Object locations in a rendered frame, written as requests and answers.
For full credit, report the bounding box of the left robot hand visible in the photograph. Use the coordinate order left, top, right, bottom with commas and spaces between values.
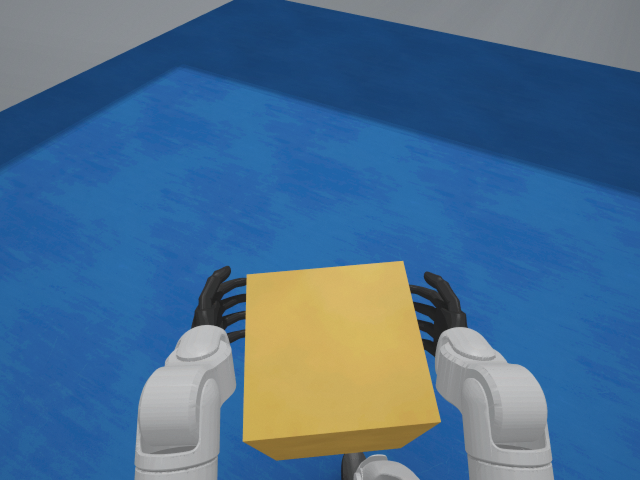
191, 266, 247, 343

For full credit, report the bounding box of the robot right shin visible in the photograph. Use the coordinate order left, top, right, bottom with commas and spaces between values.
356, 454, 388, 473

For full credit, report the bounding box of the robot right forearm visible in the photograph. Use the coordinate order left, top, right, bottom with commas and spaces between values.
435, 327, 554, 480

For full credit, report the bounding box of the robot left forearm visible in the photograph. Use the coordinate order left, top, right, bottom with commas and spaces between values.
134, 325, 236, 480

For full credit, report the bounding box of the robot right foot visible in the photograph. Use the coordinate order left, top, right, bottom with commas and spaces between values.
341, 452, 366, 480

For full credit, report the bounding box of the carton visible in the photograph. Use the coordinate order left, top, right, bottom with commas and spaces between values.
243, 261, 441, 461

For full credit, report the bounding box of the right robot hand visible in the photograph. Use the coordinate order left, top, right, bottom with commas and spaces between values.
409, 271, 468, 357

